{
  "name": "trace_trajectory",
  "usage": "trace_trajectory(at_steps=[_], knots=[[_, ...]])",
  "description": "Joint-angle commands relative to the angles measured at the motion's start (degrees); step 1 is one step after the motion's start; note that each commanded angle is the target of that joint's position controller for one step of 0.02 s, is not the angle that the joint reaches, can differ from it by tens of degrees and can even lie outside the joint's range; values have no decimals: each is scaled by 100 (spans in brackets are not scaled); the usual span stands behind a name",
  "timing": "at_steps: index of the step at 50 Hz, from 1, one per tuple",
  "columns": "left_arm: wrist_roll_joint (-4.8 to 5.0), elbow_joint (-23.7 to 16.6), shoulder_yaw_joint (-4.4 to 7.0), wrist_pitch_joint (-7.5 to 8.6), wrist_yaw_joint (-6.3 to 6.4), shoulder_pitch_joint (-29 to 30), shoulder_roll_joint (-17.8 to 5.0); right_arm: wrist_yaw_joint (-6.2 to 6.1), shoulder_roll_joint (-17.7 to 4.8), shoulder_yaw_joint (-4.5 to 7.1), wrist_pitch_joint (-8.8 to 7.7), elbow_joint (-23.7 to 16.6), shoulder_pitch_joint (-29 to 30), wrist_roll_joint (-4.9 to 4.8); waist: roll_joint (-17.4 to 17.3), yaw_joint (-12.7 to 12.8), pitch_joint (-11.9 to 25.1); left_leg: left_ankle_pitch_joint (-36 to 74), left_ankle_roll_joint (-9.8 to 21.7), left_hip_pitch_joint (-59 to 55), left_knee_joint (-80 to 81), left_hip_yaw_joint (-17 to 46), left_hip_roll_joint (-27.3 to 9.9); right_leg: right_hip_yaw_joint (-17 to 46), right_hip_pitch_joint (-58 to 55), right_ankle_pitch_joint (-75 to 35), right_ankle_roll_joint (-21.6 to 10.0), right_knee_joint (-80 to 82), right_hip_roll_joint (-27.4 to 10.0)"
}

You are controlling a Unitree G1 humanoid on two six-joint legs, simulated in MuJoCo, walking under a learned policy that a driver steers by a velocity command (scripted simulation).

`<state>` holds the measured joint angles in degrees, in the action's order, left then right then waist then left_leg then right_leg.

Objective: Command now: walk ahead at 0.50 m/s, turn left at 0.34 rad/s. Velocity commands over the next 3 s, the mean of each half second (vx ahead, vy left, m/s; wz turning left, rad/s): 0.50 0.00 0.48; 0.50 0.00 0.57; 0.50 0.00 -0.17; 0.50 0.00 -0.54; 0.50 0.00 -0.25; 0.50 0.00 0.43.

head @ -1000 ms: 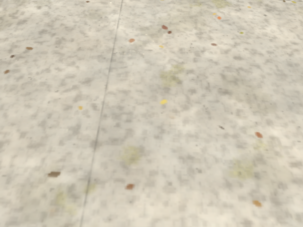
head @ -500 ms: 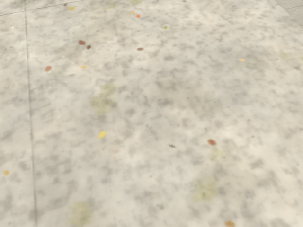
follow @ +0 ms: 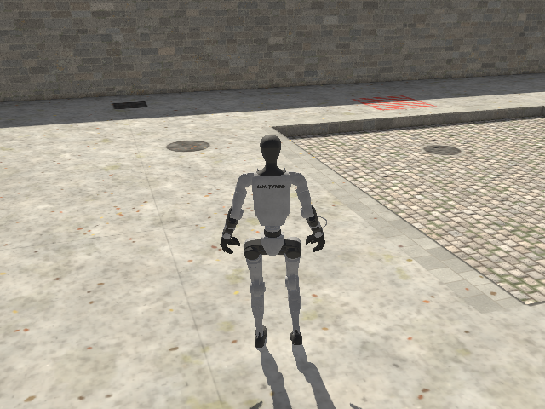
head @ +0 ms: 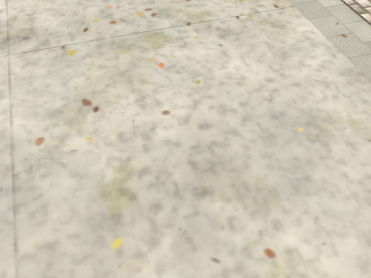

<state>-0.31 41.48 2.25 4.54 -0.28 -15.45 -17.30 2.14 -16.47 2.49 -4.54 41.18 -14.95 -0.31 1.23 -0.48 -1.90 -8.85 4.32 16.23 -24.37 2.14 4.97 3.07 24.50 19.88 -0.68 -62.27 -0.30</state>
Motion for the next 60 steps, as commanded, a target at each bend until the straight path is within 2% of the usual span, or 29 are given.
trace_trajectory(at_steps=[1, 6, 10, 13, 15, 16, 17, 18, 19, 20, 21, 23, 27, 33, 37, 39, 40, 41, 42, 43, 44, 45, 46, 47, 49, 51, 54, 57, 60], knots=[[-78, -493, 169, 136, 15, 126, -531, -87, -743, 190, -37, -370, -48, -4, -628, 47, 305, 773, 1077, -1079, 1231, 2010, -1434, 157, 1169, -328, 198, 540, -352], [-54, -699, 68, 125, 28, 1077, -278, -258, -1005, 290, 40, -183, -396, -85, -592, -213, 118, 1034, 878, -505, 1244, 1489, -1117, 82, 824, -1754, 469, 2322, -117], [37, -825, 71, 211, -62, 1732, -310, -325, -1010, 307, 143, -23, -796, -137, -608, -412, 102, 751, 721, -501, 999, 1715, -1131, 134, 310, -2382, 438, 3153, 133], [74, -850, 150, 270, -95, 1798, -486, -359, -984, 324, 217, 4, -830, -148, -726, -313, 99, 610, 612, -902, 634, 2178, -1282, 281, 58, -1980, 291, 3537, 158], [85, -721, 249, 308, -65, 1291, -648, -357, -934, 329, 257, -35, -677, -135, -842, 9, 244, 950, 473, -907, 188, 2270, -1224, 184, -687, -1736, 62, 3827, 128], [35, -609, 336, 326, -20, 731, -812, -335, -760, 269, 253, -97, -603, -107, -755, 299, 662, 1165, 308, -682, -520, 2063, -945, 265, -1668, -1722, -148, 3912, -104], [-34, -530, 424, 315, 40, -163, -1120, -313, -440, 150, 233, -225, -598, -2, -173, 663, 1498, 314, 111, 32, -2059, 1597, -591, 1161, -3145, -1339, -522, 3751, -1069], [-53, -329, 516, 214, 20, -555, -1480, -309, -77, 29, 184, -375, -1412, -148, 1598, 304, 2100, -2453, -226, 1969, -3716, 855, 149, 3611, -4723, -299, -1438, 4132, -2293], [63, -359, 422, 180, -15, -449, -970, -331, -670, 131, 182, -238, -1374, -217, 1160, 387, 1647, -2440, -302, 2680, -4483, 882, -371, 4067, -4384, 831, -1390, 4415, -2369], [68, -399, 332, 161, -1, -214, -633, -329, -968, 227, 207, -279, -775, -185, 619, 515, 895, -1893, -349, 2825, -4671, 804, -554, 3177, -3692, 659, -1141, 4525, -2074], [22, -396, 286, 141, -4, 51, -542, -335, -926, 240, 231, -326, -489, -128, 281, 422, 487, -1478, -410, 2674, -4603, 636, -732, 2445, -3050, -85, -1007, 4644, -1819], [-41, -299, 222, 136, 1, 282, -364, -274, -749, 256, 254, -432, -278, -95, 422, 222, 114, -1039, -452, 2385, -4282, 560, -1004, 1524, -2258, -1019, -905, 4921, -1450], [17, -85, 296, 215, -2, 294, -527, -201, -396, 178, 333, -646, -21, -105, 405, 140, -19, -619, -554, 2421, -3747, 362, -1179, 641, -1875, -1768, -1068, 5351, -1410], [43, 158, 357, 150, 26, 172, -836, -20, -268, 85, 228, -897, 829, -98, 154, 396, -134, 992, -471, 2163, -1972, 5, -1097, -545, -2058, -2591, -903, 5389, -1259], [150, 368, 407, 36, 34, -165, -1039, 106, -311, 88, 230, -1190, 1405, -120, 151, 507, -279, 782, -237, 2119, -1298, -268, -962, -865, -2658, -2981, -739, 5172, -1470], [190, 395, 449, -43, 60, -182, -1186, 139, -457, 160, 255, -1273, 1349, -95, 272, 340, -130, 223, -23, 1734, -1146, -530, -698, -1079, -2928, -4410, -618, 4641, -1521], [208, 390, 479, -84, 87, -183, -1285, 134, -592, 233, 283, -1252, 1098, -71, 380, 151, 95, -76, 105, 1283, -1139, -699, -482, -1193, -2994, -5388, -555, 4107, -1510], [222, 370, 488, -130, 115, -139, -1331, 111, -803, 360, 310, -1113, 453, -68, 353, -250, 467, -78, 282, 394, -948, -813, -243, -1344, -2834, -5956, -450, 3173, -1416], [197, 332, 429, -136, 145, -156, -1204, 24, -1121, 549, 353, -854, -536, -94, 156, -751, 959, 208, 512, -1157, -690, -632, -141, -1455, -2017, -5495, -254, 1848, -1217], [-55, 136, 230, -84, 120, -464, -601, -108, -1673, 676, 408, -748, -1031, -130, -1073, -624, 1475, 188, 1086, -3078, -631, 1474, -1439, -1482, 34, -1700, 36, -159, -672], [-58, -127, 92, 103, 40, -527, -416, -71, -1832, 632, 314, -983, -853, -127, -1650, -349, 2440, -968, 2087, -4079, 402, 4600, -2497, -299, 1569, 1489, 203, -1633, 328], [154, -208, 236, 239, -39, 97, -972, -24, -1323, 495, 234, -965, -812, -84, -867, -675, 2076, -1280, 1740, -3814, 699, 4131, -2346, 328, 2151, 1071, 116, -1775, -51], [256, -332, 207, 319, -66, 395, -937, -26, -1144, 434, 175, -914, -628, -61, -699, -553, 1265, -1022, 1513, -3015, 753, 3297, -2116, 206, 2246, 579, 17, -1410, -260], [168, -235, 183, 335, -24, 358, -823, -37, -984, 379, 150, -909, -240, -52, -175, -251, 811, -389, 1302, -2129, 782, 2628, -1871, 162, 1933, 173, 34, -869, -519], [33, -96, 222, 218, -8, 131, -839, -69, -707, 267, 118, -992, 209, 57, -391, 99, 536, 822, 1179, -1095, 980, 1930, -1590, 143, 1190, -247, 136, -310, -758], [-7, 21, 185, 104, -13, -48, -655, -96, -696, 250, 55, -860, 220, 56, -426, 185, 532, 1554, 1249, -680, 1158, 1507, -1542, -3, 928, -471, 307, -23, -757], [19, -61, 111, 20, -4, 386, -465, -157, -800, 259, -6, -617, 47, 56, -436, 39, 236, 1740, 1117, -542, 1391, 872, -1424, -70, 1184, -1433, 437, 826, -800], [84, -122, 55, 53, -70, 849, -352, -185, -814, 234, -22, -428, -80, 66, -457, -192, 41, 1248, 835, -576, 1529, 365, -1266, -151, 1043, -2625, 337, 1937, -684], [161, -257, 27, 77, -157, 1275, -326, -178, -929, 261, -48, -183, -315, 53, -434, -396, -177, 839, 774, -896, 1673, 242, -1495, -179, 1022, -3025, 198, 2565, -544]])
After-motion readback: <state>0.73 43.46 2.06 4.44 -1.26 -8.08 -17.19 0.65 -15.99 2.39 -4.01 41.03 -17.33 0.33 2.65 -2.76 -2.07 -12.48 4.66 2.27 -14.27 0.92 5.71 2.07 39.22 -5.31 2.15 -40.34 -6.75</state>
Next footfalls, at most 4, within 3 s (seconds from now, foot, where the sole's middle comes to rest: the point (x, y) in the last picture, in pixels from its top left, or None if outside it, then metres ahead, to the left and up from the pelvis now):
0.34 right None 0.36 -0.11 -0.78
0.84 left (122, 262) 0.54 0.24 -0.78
1.38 right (136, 173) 0.92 0.22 -0.78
1.86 left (75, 141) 1.09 0.51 -0.78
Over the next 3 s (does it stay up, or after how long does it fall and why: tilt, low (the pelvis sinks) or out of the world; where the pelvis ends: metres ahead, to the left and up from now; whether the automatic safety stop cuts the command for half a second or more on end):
stays up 1.58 0.43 -0.01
